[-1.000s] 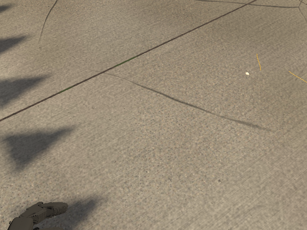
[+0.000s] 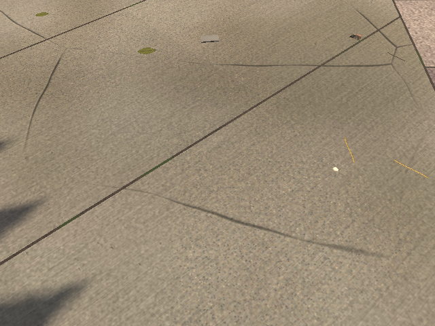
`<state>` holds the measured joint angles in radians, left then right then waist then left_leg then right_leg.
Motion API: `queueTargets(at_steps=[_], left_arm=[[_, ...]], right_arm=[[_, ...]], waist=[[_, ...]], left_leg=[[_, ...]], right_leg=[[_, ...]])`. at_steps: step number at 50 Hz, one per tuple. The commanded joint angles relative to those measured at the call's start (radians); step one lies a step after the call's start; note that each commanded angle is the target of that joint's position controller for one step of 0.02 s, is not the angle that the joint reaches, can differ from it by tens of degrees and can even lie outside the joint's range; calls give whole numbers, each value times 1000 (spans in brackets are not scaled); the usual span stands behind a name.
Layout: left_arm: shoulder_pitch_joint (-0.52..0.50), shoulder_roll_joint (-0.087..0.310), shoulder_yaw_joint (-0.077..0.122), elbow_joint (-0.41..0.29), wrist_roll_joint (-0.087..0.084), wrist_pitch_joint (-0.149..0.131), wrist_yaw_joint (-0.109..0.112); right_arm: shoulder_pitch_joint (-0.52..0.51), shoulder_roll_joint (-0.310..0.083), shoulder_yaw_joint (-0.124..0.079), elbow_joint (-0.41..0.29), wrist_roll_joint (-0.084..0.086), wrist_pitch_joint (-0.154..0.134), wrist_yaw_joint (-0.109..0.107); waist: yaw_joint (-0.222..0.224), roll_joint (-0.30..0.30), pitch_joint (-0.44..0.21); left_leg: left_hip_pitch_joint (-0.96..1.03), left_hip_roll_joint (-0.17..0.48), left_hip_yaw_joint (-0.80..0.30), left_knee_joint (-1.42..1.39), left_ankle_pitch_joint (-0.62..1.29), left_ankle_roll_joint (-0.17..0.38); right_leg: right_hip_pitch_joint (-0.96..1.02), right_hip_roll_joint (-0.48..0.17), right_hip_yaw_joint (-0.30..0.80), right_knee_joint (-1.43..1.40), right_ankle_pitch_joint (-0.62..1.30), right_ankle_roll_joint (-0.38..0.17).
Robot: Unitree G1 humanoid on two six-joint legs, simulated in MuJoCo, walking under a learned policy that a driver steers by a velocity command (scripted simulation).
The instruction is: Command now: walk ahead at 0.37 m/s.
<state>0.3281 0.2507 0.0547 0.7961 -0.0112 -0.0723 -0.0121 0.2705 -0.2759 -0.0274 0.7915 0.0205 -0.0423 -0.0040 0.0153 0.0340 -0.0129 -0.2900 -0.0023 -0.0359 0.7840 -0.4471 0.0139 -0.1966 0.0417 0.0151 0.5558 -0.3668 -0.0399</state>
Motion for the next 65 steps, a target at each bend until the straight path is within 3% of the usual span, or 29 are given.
queueTargets(at_steps=[1,3,5,9,14,16,17,18,19,20,21,22,23,25,31,36,40,43,45,46,47,48,49,50,51,54,58,62,65], left_arm=[[180,163,42,-11,11,-24,1],[153,122,24,-10,7,-14,4],[138,96,12,-9,4,3,8],[127,150,19,-9,2,10,28],[138,185,34,23,-12,1,28],[122,199,40,25,-6,11,28],[120,189,35,22,1,18,30],[128,154,20,-2,22,21,34],[279,-3,-23,-11,9,4,25],[211,108,1,6,-15,-15,18],[85,169,20,-30,-40,-25,13],[22,162,16,-45,-33,-31,18],[-4,151,19,-47,-14,-31,22],[41,120,19,-31,-6,-13,23],[-119,93,10,-76,14,4,25],[-292,69,-6,-117,2,-18,3],[-387,82,-8,-161,-6,-27,-21],[-326,121,5,-156,-5,-33,-30],[-47,206,48,-78,3,-33,-17],[98,312,73,-60,27,-30,-8],[136,268,65,-41,11,-22,-9],[84,194,41,-49,7,-20,-7],[15,163,30,-58,10,-19,-2],[-49,135,21,-57,13,-22,-4],[-93,105,14,-58,18,-30,-5],[-128,107,20,-36,26,-51,-8],[-117,134,30,-1,31,-55,5],[-107,168,34,15,23,-34,32],[-83,198,44,32,4,-3,45]], right_arm=[[-176,-114,-30,-143,18,-62,8],[-203,-91,-27,-145,7,-62,25],[-229,-60,-20,-153,3,-58,46],[-335,-11,2,-192,-3,-60,65],[-335,-92,-24,-208,6,-56,56],[-214,-134,-48,-179,-1,-52,45],[-64,-162,-68,-135,-1,-46,35],[113,-217,-83,-101,-9,-39,22],[166,-294,-93,-76,-22,-41,33],[141,-191,-69,-77,-9,-42,34],[57,-157,-58,-81,-6,-44,30],[-7,-145,-54,-88,-13,-46,30],[-47,-126,-50,-89,-26,-49,34],[-80,-94,-43,-84,-36,-60,37],[-16,-139,-55,-29,-19,-70,22],[81,-170,-58,17,-3,-53,10],[143,-176,-60,56,-1,-28,7],[128,-197,-67,64,1,-11,1],[106,-166,-51,49,-9,-5,-3],[182,-69,-17,12,-22,-20,3],[214,-39,-5,31,-7,-40,7],[129,-153,-36,17,22,-54,11],[50,-164,-41,-7,33,-59,12],[15,-149,-42,-12,23,-55,8],[18,-141,-50,-7,12,-42,4],[70,-79,-45,11,12,-3,3],[-12,-68,-47,-25,3,3,4],[-162,-29,-31,-89,-18,-10,34],[-181,-47,-39,-128,-14,-3,58]], waist=[[74,-139,51],[60,-98,63],[51,-124,74],[68,-121,102],[24,-148,115],[-51,-154,17],[-122,-141,-77],[-183,-40,-211],[-94,279,-379],[-126,195,-317],[-114,124,-134],[-84,24,-60],[-53,1,-16],[2,48,-19],[-18,5,62],[-89,-4,83],[-110,7,98],[-56,45,49],[81,26,-147],[89,-154,-327],[93,-297,-416],[110,-196,-266],[87,-155,-150],[56,-105,-67],[23,-119,-23],[-26,-120,16],[-20,-95,56],[25,-77,86],[22,-94,57]], left_leg=[[-635,22,-39,351,-75,26],[-671,77,-22,326,57,38],[-594,85,24,220,156,17],[-354,37,87,-102,390,-20],[-220,19,52,-238,446,30],[-47,-25,88,-244,399,73],[153,-37,101,-243,395,99],[454,134,-95,-211,356,155],[719,384,-636,-388,33,322],[652,367,-770,-526,-154,298],[500,342,-611,-538,-114,252],[353,306,-487,-548,22,231],[234,264,-389,-565,146,222],[123,218,-287,-617,235,222],[84,201,-147,-698,337,237],[140,182,-60,-682,384,199],[293,237,-75,-611,440,188],[366,255,-77,-498,674,159],[243,167,0,-157,827,106],[-138,46,52,234,471,39],[-367,-59,-42,451,-118,15],[-465,2,-112,530,-92,29],[-475,55,-83,505,0,36],[-444,90,-68,441,76,29],[-398,119,-74,387,132,23],[-321,132,-76,356,212,-1],[-393,124,-86,176,399,-18],[-294,85,42,-93,565,-15],[-294,66,59,-162,508,9]], right_leg=[[447,-373,554,-274,241,-255],[433,-336,411,-300,350,-204],[348,-278,292,-351,413,-173],[144,-205,138,-419,404,-146],[189,-277,125,-397,507,-114],[224,-256,80,-216,839,-81],[168,-216,48,-32,916,-56],[-47,-169,29,270,644,-26],[-373,26,47,644,-128,34],[-485,-11,146,761,-182,22],[-555,-63,110,774,-97,10],[-517,-113,85,731,-5,4],[-476,-144,76,677,49,5],[-376,-180,85,619,103,7],[-479,-199,61,338,323,55],[-418,-148,11,68,504,59],[-453,-124,12,-29,417,31],[-335,-83,-17,-74,294,-13],[96,-89,-15,-76,323,-83],[530,-360,363,-53,287,-215],[649,-471,697,-201,123,-299],[538,-437,590,-236,45,-242],[397,-399,436,-259,80,-200],[261,-354,333,-304,144,-177],[172,-317,252,-342,196,-156],[46,-292,108,-418,329,-157],[61,-272,-37,-445,443,-147],[57,-243,-178,-395,696,-112],[180,-285,-190,-303,788,-97]])
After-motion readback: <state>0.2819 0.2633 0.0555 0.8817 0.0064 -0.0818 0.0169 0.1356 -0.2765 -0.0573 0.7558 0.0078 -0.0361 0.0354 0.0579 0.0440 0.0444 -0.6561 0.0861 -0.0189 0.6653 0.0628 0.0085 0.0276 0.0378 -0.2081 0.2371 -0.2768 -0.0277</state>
